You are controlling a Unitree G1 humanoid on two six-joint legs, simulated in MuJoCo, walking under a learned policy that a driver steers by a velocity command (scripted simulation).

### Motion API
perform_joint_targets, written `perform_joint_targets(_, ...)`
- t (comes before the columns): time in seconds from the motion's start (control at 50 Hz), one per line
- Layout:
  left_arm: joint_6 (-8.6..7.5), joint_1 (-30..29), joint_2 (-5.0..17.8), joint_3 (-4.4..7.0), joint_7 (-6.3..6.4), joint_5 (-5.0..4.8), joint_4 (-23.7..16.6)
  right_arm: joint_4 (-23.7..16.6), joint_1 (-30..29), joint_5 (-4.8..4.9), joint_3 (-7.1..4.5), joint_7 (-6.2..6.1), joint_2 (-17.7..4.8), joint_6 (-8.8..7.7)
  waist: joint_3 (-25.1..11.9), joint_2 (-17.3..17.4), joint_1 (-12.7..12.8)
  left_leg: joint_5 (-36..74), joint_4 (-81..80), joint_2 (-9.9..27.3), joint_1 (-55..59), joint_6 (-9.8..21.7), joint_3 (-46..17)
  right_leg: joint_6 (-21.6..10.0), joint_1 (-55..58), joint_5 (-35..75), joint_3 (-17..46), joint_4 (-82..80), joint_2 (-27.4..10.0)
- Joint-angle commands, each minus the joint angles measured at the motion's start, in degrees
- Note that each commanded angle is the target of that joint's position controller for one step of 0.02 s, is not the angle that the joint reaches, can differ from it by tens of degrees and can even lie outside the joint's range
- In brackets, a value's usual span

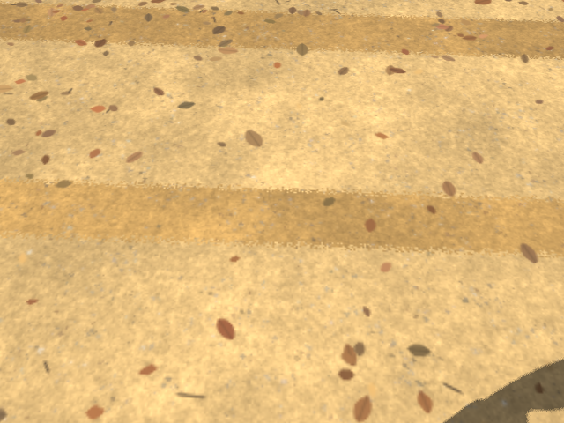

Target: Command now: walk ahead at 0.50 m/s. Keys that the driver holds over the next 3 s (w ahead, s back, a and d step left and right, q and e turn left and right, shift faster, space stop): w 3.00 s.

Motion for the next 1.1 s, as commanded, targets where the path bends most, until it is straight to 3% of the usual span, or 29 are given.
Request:
perform_joint_targets(0.02,-0.53,0.04,6.8,1.72,-0.36,0.14,-4.99,3.36,16.69,1.59,-3.22,0.02,-10.73,0.85,-9.36,5.04,-5.31,-11.12,-17.92,22.8,31.64,11.71,-35.32,-1.82,-33.14,2.81,5.4,31.12,-2.35)
perform_joint_targets(0.04,-0.76,-3.45,6.1,1.62,-0.6,0.43,-5.77,2.96,13.5,1.52,-2.25,0.32,-7.05,0.38,-4.74,1.79,-4.34,-7.21,-20.38,20.2,24.24,9.86,-29.26,-1.73,-31.99,6.59,5.4,27.78,-4.32)
perform_joint_targets(0.08,0.43,-3.32,4.09,1.62,-1.09,1.63,-5.61,4.33,13.09,1.42,-0.98,-0.17,-3.31,-0.4,-1.76,2.72,-0.97,-0.63,-22.88,15.18,16.05,5.92,-20.48,-0.86,-26.69,9.34,5.09,21.48,-6.78)
perform_joint_targets(0.1,1.14,-2.51,3.06,1.54,-1.45,1.88,-5.28,5.09,14.52,1.38,-0.77,-0.4,-3.17,-0.8,-1.97,3.11,-0.33,2.31,-23.32,14.25,14.98,5.45,-18.25,-0.34,-25.11,9.91,4.61,20.16,-6.82)
perform_joint_targets(0.14,2.02,-4.02,2.88,1.63,-1.92,2.0,-5.98,6.26,17.63,1.57,-0.96,-0.6,-4.92,-1.49,-1.68,3.15,0.21,7.39,-24.05,13.31,14.85,5.52,-15.48,0.57,-26.33,11.56,3.39,18.02,-7.05)
perform_joint_targets(0.2,2.75,-11.8,3.85,1.72,-2.24,1.81,-8.72,6.9,20.81,1.65,-0.97,-0.61,-6.23,-1.51,0.49,3.47,-0.92,7.69,-26.16,12.38,16.35,5.07,-13.25,1.97,-32.57,17.43,2.02,12.48,-8.31)
perform_joint_targets(0.3,2.63,-22.83,3.56,1.16,-2.41,1.02,-12.39,7.91,26.26,1.66,-0.35,-0.74,-5.78,-1.34,1.75,4.03,-3.73,14.74,-26.03,11.17,21.2,3.53,-10.25,3.09,-35.13,24.7,-0.22,-0.79,-7.4)
perform_joint_targets(0.42,1.86,-30.78,3.79,0.71,-2.28,0.9,-15.45,9.7,30.72,0.85,-0.27,-1.47,-6.18,-1.08,2.78,4.88,-5.71,23.4,-22.31,13.57,31.06,4.69,-9.21,0.93,-35.08,22.84,-1.86,-10.62,-5.01)
perform_joint_targets(0.48,1.06,-27.69,4.75,1.2,-1.89,0.88,-15.24,9.76,28.49,0.58,-0.62,-1.89,-7.36,-0.93,1.29,5.37,-3.04,37.61,-16.01,14.47,32.78,3.8,-7.84,-1.77,-27.51,16.72,-3.01,-14.55,-2.36)
perform_joint_targets(0.5,0.74,-22.68,5.57,1.73,-1.48,0.91,-13.69,9.75,27.64,0.56,-0.81,-1.91,-8.0,-0.83,-1.33,5.7,-0.93,44.72,-10.29,14.04,32.46,3.11,-7.2,-2.88,-20.99,15.23,-3.72,-15.94,-0.4)
perform_joint_targets(0.52,0.24,-13.65,6.48,2.44,-1.0,1.18,-10.59,9.59,26.37,0.88,-0.85,-1.78,-8.23,-0.58,-5.84,4.34,2.93,45.72,-0.39,12.2,30.13,2.03,-5.53,-4.21,-10.32,18.09,-4.48,-19.89,1.13)
perform_joint_targets(0.54,-0.28,-3.65,9.61,3.6,-0.39,2.46,-7.87,8.44,25.6,1.49,-0.44,-1.61,-7.24,-0.67,-11.79,2.3,6.47,32.57,12.93,10.12,19.49,0.98,-4.37,-6.63,4.98,17.32,2.51,-20.08,-5.45)
perform_joint_targets(0.56,-0.21,3.1,16.06,5.32,-0.2,3.66,-7.34,6.63,30.62,4.0,0.67,-0.91,-1.88,-0.65,-20.21,-9.94,5.58,-0.29,36.65,0.72,-0.83,-2.07,-0.23,-14.28,22.12,12.25,29.43,-23.4,-23.52)
perform_joint_targets(0.58,0.73,-0.67,14.69,5.16,-0.97,1.44,-7.41,7.23,29.41,2.55,-0.7,-0.93,-6.03,-0.5,-20.12,-6.27,4.0,-20.99,44.43,-1.77,-7.67,-1.21,-7.91,-15.4,19.37,11.9,40.71,-30.02,-25.43)
perform_joint_targets(0.6,0.92,-7.62,12.12,4.35,-1.23,0.36,-8.38,5.7,24.58,1.78,-1.06,-0.85,-6.33,-0.29,-10.51,-3.5,1.03,-16.52,44.74,1.95,-11.09,-0.81,-9.42,-13.48,10.6,8.49,31.34,-31.15,-23.36)
perform_joint_targets(0.62,0.57,-11.52,8.25,3.31,-1.53,0.29,-9.05,4.95,21.35,1.45,-0.86,-0.55,-5.55,-0.52,-5.19,-0.68,-0.03,-12.53,41.48,4.01,-10.35,-0.88,-9.35,-11.75,2.64,10.61,25.13,-33.96,-20.87)
perform_joint_targets(0.66,-0.12,-12.74,4.5,2.07,-1.13,0.24,-7.9,5.02,21.25,0.32,-0.86,-0.11,-3.75,0.59,-1.19,-1.92,-3.4,-9.38,34.89,6.71,-5.47,-1.71,-8.87,-7.78,-6.37,15.7,16.22,-37.15,-15.63)
perform_joint_targets(0.68,-0.52,-11.4,4.18,1.84,-0.91,0.35,-7.14,5.46,22.23,-0.02,-0.77,0.29,-2.79,1.31,-1.42,-2.35,-4.05,-8.6,33.69,6.83,-3.7,-2.24,-8.38,-7.37,-7.66,18.33,13.83,-37.7,-14.55)
perform_joint_targets(0.72,-1.28,-8.06,5.89,2.07,-0.71,0.32,-5.81,4.74,20.64,-0.13,-0.93,0.76,-2.81,2.15,-1.25,-2.11,-4.53,-6.58,31.84,7.09,-5.07,-3.16,-7.23,-7.85,-7.54,24.03,11.17,-38.41,-13.65)
perform_joint_targets(0.78,-1.43,-4.81,7.17,2.11,-0.71,0.29,-5.05,2.04,12.95,0.08,-1.05,1.02,-3.73,2.77,0.67,-2.06,-3.45,-0.84,26.0,8.41,-11.39,-4.62,-6.01,-7.88,-5.44,25.38,8.97,-40.32,-12.82)
perform_joint_targets(0.88,-1.36,0.42,6.94,1.57,-0.58,0.26,-3.96,-1.6,1.88,0.82,-0.37,1.2,-3.16,2.61,1.7,-2.56,-0.64,6.36,11.87,7.3,-13.23,-5.64,-3.72,-6.83,-0.36,32.49,5.88,-40.02,-11.66)
perform_joint_targets(1.0,-1.04,4.57,7.75,1.6,0.27,1.07,-2.05,-4.67,-5.44,0.9,-0.12,1.06,-3.91,1.83,2.67,-3.29,0.99,3.47,2.28,4.92,-12.84,-3.12,-2.45,-7.33,9.85,41.41,5.16,-36.06,-14.64)
perform_joint_targets(1.04,-0.9,3.01,8.47,1.81,0.58,1.28,-2.0,-4.53,-3.45,0.93,-0.45,0.83,-4.54,1.29,1.75,-3.56,-0.76,-0.75,-0.36,3.21,-8.0,-1.3,-1.69,-6.48,11.18,50.58,4.14,-31.97,-15.19)
perform_joint_targets(1.06,-0.83,2.0,9.05,1.98,0.66,1.35,-2.07,-3.44,0.28,0.9,-0.86,0.48,-5.18,1.01,-0.22,-4.01,-2.52,-2.8,-1.59,1.39,-2.37,-0.25,-0.92,-5.73,10.93,58.35,3.41,-27.45,-14.94)
perform_joint_targets(1.08,-0.6,0.97,9.41,2.07,0.58,1.22,-2.1,-0.93,7.75,0.72,-1.49,0.04,-5.99,0.58,-3.99,-3.27,-5.75,-1.88,-4.72,-0.61,6.43,0.96,0.06,-4.85,9.9,62.6,2.15,-18.89,-13.58)
perform_joint_targets(1.1,-0.52,0.29,8.77,1.79,0.44,0.79,-2.64,2.36,17.81,-0.13,-2.46,-0.54,-8.11,-0.03,-9.67,-1.41,-9.5,0.23,-6.15,1.58,20.66,2.76,-2.43,-3.69,2.68,55.67,0.44,-7.04,-11.19)
Next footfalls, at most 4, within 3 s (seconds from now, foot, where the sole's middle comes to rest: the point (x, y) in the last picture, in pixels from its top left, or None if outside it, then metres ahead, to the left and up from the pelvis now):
0.54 right None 0.44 -0.10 -0.76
1.10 left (267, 304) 0.74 0.08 -0.76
1.68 right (332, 213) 1.05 -0.09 -0.76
2.24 left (275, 138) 1.35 0.09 -0.76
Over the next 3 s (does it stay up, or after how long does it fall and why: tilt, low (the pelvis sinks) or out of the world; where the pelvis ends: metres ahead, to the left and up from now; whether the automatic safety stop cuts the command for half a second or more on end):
stays up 1.59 -0.03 0.02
